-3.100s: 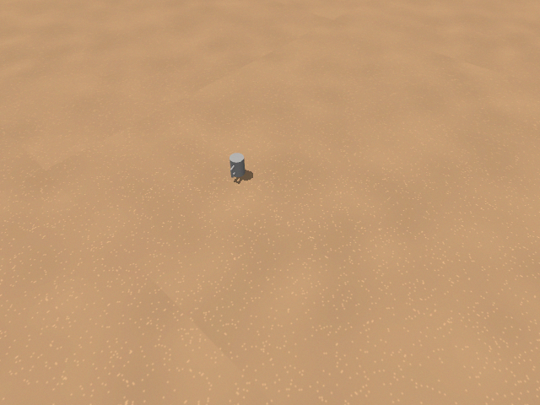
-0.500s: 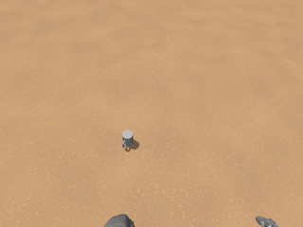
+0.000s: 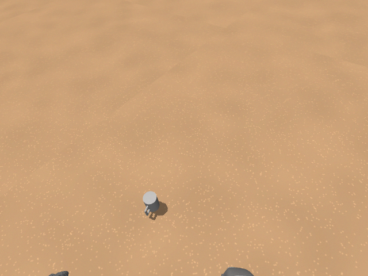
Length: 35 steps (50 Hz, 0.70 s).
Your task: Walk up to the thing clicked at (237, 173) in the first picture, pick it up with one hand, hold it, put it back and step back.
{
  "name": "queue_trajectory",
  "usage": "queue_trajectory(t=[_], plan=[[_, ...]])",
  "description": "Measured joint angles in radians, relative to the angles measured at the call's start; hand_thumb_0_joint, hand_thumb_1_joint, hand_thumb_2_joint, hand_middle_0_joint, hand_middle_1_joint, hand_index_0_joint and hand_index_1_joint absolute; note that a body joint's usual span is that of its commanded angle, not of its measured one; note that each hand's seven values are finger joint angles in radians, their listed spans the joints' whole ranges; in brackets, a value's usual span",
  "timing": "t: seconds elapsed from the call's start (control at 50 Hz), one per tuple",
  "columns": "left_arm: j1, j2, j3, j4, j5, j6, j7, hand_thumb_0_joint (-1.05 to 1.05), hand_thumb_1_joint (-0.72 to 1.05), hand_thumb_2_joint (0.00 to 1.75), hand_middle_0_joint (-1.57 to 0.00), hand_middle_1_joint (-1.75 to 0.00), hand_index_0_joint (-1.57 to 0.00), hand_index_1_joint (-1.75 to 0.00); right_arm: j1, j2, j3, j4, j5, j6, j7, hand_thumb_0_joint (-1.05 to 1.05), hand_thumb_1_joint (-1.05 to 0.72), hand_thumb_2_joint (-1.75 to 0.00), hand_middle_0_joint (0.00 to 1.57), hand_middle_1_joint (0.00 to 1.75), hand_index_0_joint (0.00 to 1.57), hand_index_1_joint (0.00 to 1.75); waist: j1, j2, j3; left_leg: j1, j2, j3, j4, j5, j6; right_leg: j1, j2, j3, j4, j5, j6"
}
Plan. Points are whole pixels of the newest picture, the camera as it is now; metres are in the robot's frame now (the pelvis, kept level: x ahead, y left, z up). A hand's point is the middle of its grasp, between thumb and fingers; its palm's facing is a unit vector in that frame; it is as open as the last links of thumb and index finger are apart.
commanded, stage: walk up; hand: left
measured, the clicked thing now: (150, 204) +0.57 +0.24 -0.70
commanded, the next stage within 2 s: stand in 1.90 s
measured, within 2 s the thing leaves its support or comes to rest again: neither
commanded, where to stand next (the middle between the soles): +0.22 +0.01 m, yaw +1 degrees
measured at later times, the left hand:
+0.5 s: hand (76, 275) +0.16 +0.29 -0.16, palm faces -0.02 -0.94 -0.33, open 7.3 cm
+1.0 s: hand (92, 241) +0.23 +0.26 -0.13, palm faces -0.02 -0.93 -0.38, open 7.3 cm
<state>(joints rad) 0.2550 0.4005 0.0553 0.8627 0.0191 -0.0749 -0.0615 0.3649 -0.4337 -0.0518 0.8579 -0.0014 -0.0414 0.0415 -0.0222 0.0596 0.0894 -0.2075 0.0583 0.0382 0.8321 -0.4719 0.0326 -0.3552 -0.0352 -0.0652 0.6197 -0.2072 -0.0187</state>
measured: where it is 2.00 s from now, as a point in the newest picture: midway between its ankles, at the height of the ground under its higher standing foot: outside the picture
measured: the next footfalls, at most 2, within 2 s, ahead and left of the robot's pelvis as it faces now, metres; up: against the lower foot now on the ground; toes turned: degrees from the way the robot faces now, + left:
left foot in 0.38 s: +0.23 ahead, +0.14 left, +0.00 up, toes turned +2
right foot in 0.74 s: +0.23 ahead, -0.12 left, +0.00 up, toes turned -1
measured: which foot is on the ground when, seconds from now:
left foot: up 0.00-0.36, down 0.38-1.00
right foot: down 0.00-0.40, up 0.42-0.72, down 0.74-1.00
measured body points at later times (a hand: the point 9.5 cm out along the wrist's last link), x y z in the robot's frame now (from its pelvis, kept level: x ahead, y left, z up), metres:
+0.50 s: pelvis +0.13 +0.03 +0.00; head +0.15 +0.06 +0.45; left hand +0.16 +0.34 -0.13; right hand +0.22 -0.29 -0.09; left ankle +0.19 +0.14 -0.72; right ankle +0.10 -0.10 -0.67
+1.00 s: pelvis +0.16 +0.00 +0.01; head +0.17 -0.01 +0.46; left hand +0.23 +0.31 -0.11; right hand +0.24 -0.29 -0.13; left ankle +0.19 +0.14 -0.72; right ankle +0.19 -0.12 -0.72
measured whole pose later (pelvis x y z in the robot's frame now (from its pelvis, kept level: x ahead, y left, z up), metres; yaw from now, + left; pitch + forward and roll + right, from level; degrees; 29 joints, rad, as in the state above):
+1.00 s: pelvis +0.16 +0.00 +0.01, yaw +0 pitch -3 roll +1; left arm 0.15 0.35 -0.01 1.02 0.01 -0.02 -0.01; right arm 0.15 -0.37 0.00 1.02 0.01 -0.01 0.02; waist 0.01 0.03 0.09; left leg -0.26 0.02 0.04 0.56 -0.24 -0.01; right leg -0.28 -0.04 -0.02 0.59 -0.26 0.01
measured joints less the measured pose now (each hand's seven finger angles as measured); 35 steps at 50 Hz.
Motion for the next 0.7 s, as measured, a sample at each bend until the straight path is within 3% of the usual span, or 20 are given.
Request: queue_trajectory(t=[0.06,0.1,0.24,0.3,0.38,0.42,0.48,0.56,0.7], plan=[[0.008,-0.015,-0.011,-0.018,-0.012,-0.006,0.007,0.0,0.91,0.9,-0.2,-0.3,-0.21,-0.3,-0.025,0.007,0.015,0.015,0.0,0.009,0.001,0.01,-0.9,-0.9,0.21,0.3,0.2,0.3,0.028,-0.012,-0.003,-0.114,-0.043,-0.024,0.201,0.006,0.008,0.042,-0.008,0.011,-0.026,-0.018,-0.012],[0.022,-0.025,-0.02,-0.022,-0.016,-0.006,0.012,0.0,0.91,0.9,-0.2,-0.3,-0.21,-0.3,-0.04,0.004,0.016,0.014,0.005,0.006,0.005,0.01,-0.9,-0.9,0.21,0.3,0.2,0.3,0.036,-0.006,-0.005,-0.176,-0.039,-0.039,0.224,0.051,0.006,0.083,-0.004,0.008,-0.075,-0.009,-0.013],[0.073,-0.015,-0.022,-0.025,-0.006,0.002,0.01,0.0,0.9,0.9,-0.2,-0.3,-0.21,-0.3,-0.063,0.0,-0.002,0.008,-0.009,0.006,0.027,0.01,-0.9,-0.9,0.21,0.3,0.2,0.3,0.049,-0.01,-0.013,-0.274,0.019,-0.049,0.017,0.176,-0.029,0.172,0.015,-0.014,-0.15,-0.033,-0.019],[0.086,0.002,-0.018,-0.03,-0.003,0.007,0.012,0.0,0.9,0.9,-0.2,-0.3,-0.21,-0.3,-0.065,0.004,-0.006,0.019,-0.015,0.004,0.028,0.01,-0.9,-0.9,0.21,0.3,0.2,0.3,0.06,-0.027,-0.012,-0.253,0.025,-0.032,-0.106,0.219,-0.035,0.187,0.014,-0.024,-0.128,-0.072,-0.007],[0.095,0.023,-0.025,-0.024,-0.01,0.027,0.023,0.0,0.9,0.9,-0.2,-0.3,-0.21,-0.3,-0.078,0.01,-0.008,0.027,-0.017,-0.01,0.01,0.01,-0.9,-0.9,0.21,0.3,0.2,0.3,0.061,-0.058,-0.011,-0.17,-0.008,-0.006,-0.248,0.307,-0.018,0.17,-0.005,-0.029,-0.009,-0.172,0.022],[0.074,0.028,-0.025,-0.007,-0.017,0.046,0.033,0.0,0.9,0.9,-0.2,-0.3,-0.21,-0.3,-0.096,0.029,-0.007,0.023,-0.021,-0.021,-0.002,0.01,-0.9,-0.9,0.2,0.3,0.2,0.3,0.057,-0.101,0.007,-0.167,-0.038,0.012,-0.213,0.277,-0.012,0.126,-0.028,0.006,0.121,-0.226,0.003],[0.053,0.018,-0.037,0.008,-0.017,0.064,0.045,0.0,0.91,0.9,-0.2,-0.3,-0.21,-0.3,-0.113,0.045,0.005,0.001,-0.008,-0.026,-0.004,0.01,-0.9,-0.9,0.21,0.3,0.2,0.3,0.044,-0.101,0.02,-0.152,-0.027,0.009,-0.2,0.247,0.0,0.033,0.015,0.041,0.332,-0.314,-0.019],[0.034,0.021,-0.04,0.018,-0.02,0.066,0.041,0.0,0.91,0.9,-0.2,-0.3,-0.21,-0.3,-0.119,0.063,0.022,-0.017,-0.003,-0.027,-0.014,0.0,-0.9,-0.89,0.21,0.3,0.21,0.3,0.032,-0.117,0.024,-0.104,-0.029,0.018,-0.259,0.259,-0.001,-0.046,0.009,0.068,0.37,-0.262,-0.024],[0.001,0.01,-0.032,0.056,-0.018,0.064,0.047,0.0,0.91,0.9,-0.2,-0.3,-0.21,-0.3,-0.145,0.044,0.032,-0.007,-0.006,0.001,-0.023,0.0,-0.9,-0.89,0.21,0.3,0.21,0.3,0.027,-0.092,0.023,-0.104,-0.031,0.032,-0.216,0.218,-0.009,-0.023,-0.024,0.063,0.139,-0.139,0.002]])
